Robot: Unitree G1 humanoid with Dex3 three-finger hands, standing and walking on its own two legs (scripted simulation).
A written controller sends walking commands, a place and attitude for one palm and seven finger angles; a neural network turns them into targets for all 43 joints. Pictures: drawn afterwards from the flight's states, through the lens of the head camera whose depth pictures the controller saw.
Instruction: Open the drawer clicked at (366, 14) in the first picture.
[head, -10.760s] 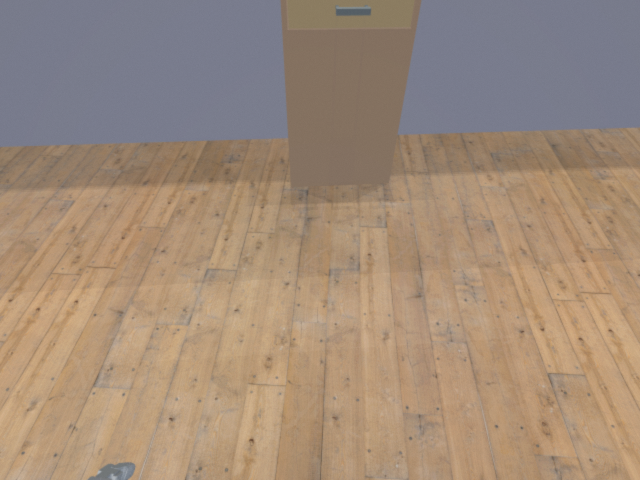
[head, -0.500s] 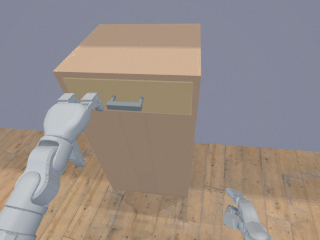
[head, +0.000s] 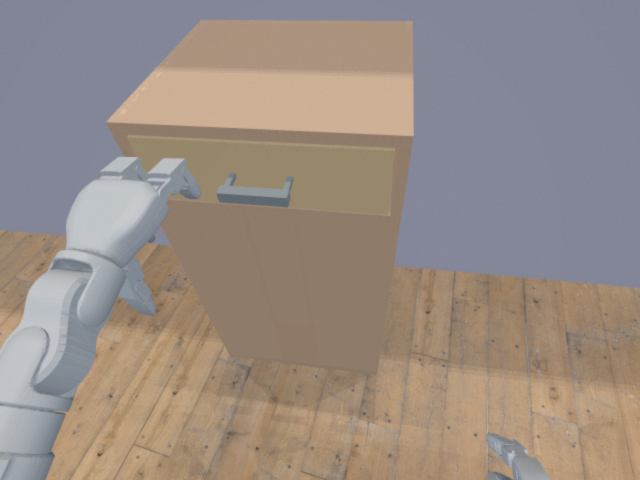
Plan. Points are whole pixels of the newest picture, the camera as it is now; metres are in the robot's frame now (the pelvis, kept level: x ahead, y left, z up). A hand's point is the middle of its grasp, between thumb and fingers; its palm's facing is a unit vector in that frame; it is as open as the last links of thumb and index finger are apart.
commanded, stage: move the hooked fingers above the handle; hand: left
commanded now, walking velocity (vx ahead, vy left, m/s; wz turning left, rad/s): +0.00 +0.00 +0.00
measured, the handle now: (256, 188) +0.54 +0.20 +0.04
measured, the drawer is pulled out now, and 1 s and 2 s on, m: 0.00 0.00 0.00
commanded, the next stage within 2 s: none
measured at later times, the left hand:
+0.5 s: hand (171, 225) +0.36 +0.24 +0.13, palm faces +0.02 -0.02 -1.00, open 13.8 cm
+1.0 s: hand (203, 213) +0.41 +0.23 +0.10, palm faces -0.05 -0.02 -1.00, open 13.8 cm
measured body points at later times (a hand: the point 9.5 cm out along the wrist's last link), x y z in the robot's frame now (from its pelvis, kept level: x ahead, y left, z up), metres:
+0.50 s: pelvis +0.01 -0.04 +0.00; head +0.03 -0.07 +0.45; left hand +0.35 +0.24 +0.19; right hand +0.19 -0.28 -0.12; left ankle +0.00 +0.09 -0.74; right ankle +0.01 -0.14 -0.74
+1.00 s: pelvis +0.03 -0.01 -0.01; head +0.06 -0.04 +0.44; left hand +0.41 +0.23 +0.16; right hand +0.16 -0.26 -0.14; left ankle +0.00 +0.09 -0.74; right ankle +0.01 -0.14 -0.74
